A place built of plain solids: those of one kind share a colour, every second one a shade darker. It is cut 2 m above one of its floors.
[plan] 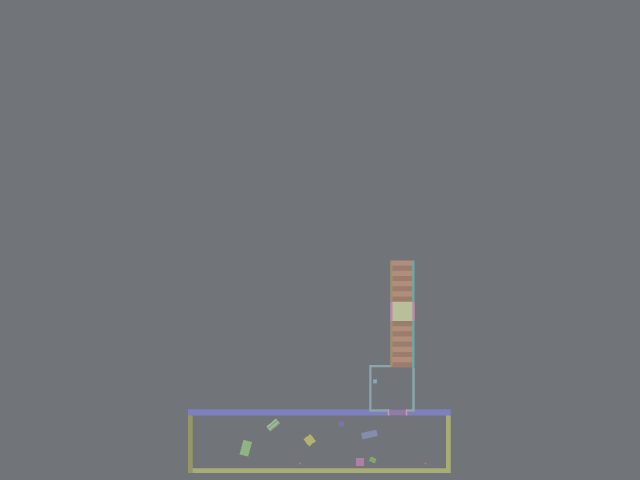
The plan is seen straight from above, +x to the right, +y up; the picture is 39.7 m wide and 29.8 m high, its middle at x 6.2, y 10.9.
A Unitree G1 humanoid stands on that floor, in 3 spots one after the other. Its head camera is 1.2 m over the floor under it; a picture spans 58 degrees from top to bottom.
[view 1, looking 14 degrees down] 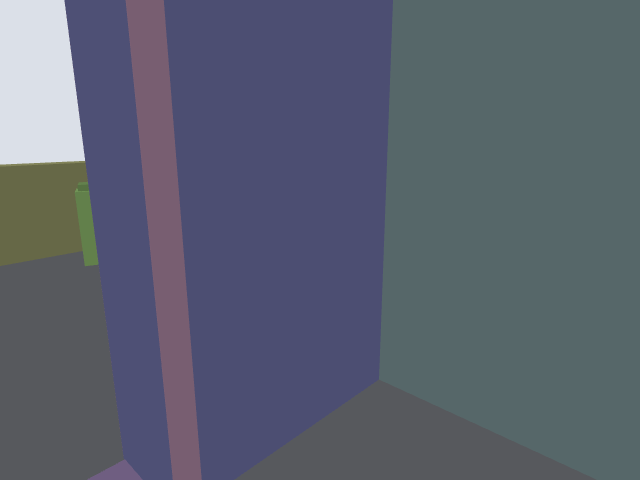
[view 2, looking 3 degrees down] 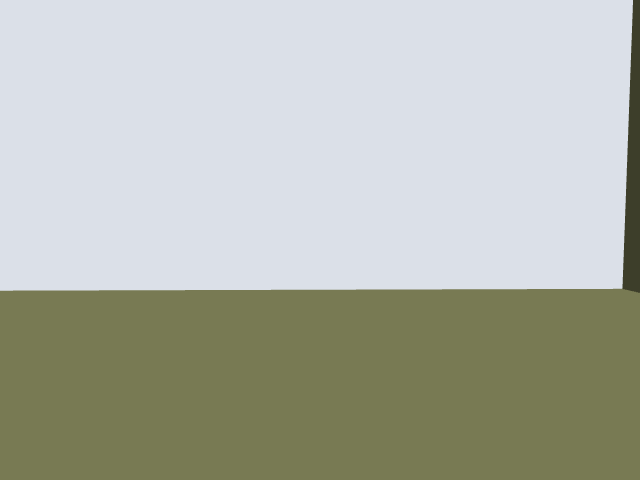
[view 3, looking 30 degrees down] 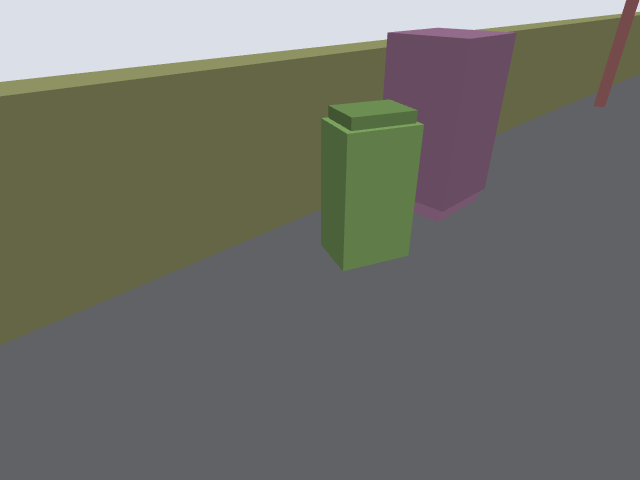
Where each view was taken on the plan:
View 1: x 11.02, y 1.49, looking -137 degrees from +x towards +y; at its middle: wall_street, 1.66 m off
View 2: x -0.40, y -1.79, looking -91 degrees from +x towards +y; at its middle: nothing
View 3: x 11.02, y -1.50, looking -134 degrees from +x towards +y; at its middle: ground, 2.40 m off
